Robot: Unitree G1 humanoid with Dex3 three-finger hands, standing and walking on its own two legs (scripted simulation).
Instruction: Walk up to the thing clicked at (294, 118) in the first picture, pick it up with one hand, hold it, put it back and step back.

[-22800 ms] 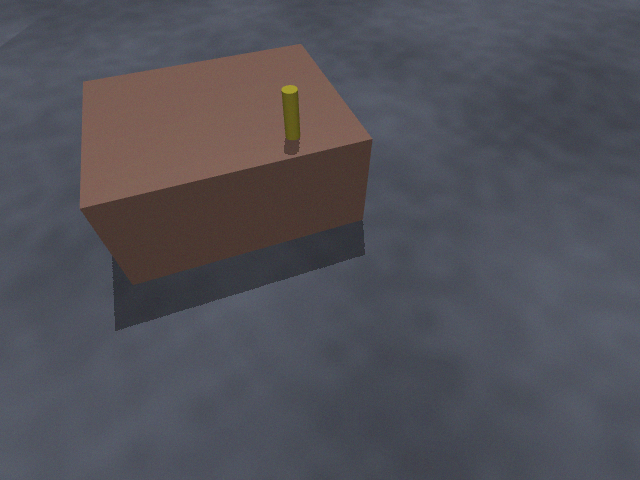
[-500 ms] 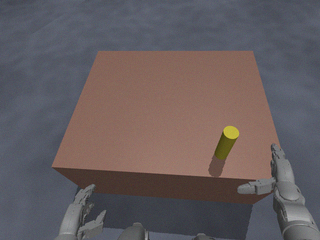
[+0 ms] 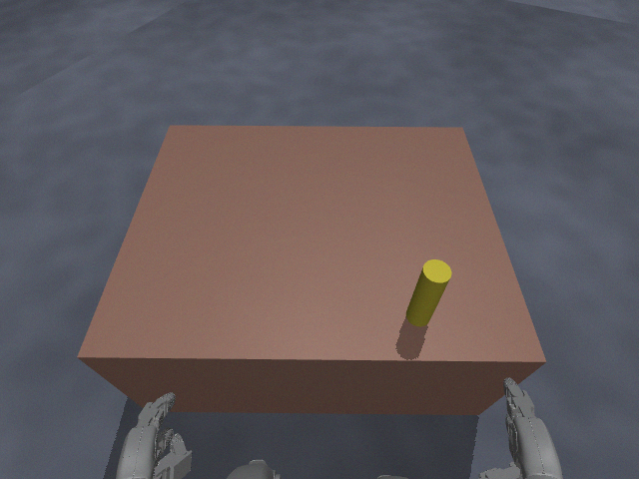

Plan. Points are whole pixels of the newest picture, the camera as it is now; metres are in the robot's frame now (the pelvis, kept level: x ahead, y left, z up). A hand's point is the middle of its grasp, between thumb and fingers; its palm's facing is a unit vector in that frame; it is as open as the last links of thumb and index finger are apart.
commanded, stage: home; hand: right
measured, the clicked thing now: (426, 295) +0.47 -0.21 -0.22
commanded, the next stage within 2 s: stand in 1.84 s
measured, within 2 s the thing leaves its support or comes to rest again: neither
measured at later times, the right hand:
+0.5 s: hand (487, 458) +0.16 -0.19 -0.06, palm faces +0.12 +0.96 -0.27, open 17.5 cm
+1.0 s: hand (489, 447) +0.17 -0.20 -0.06, palm faces +0.10 +0.96 -0.27, open 17.6 cm
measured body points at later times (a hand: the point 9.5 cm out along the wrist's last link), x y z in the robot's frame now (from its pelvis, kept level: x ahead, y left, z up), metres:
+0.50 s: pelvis -0.01 -0.01 +0.00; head +0.01 -0.02 +0.45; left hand +0.15 +0.23 -0.07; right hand +0.15 -0.24 -0.04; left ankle +0.03 +0.13 -0.69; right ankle -0.03 -0.13 -0.69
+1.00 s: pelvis +0.00 -0.02 +0.00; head +0.03 -0.02 +0.45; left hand +0.16 +0.22 -0.07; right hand +0.16 -0.25 -0.04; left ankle +0.03 +0.13 -0.69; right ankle -0.03 -0.13 -0.69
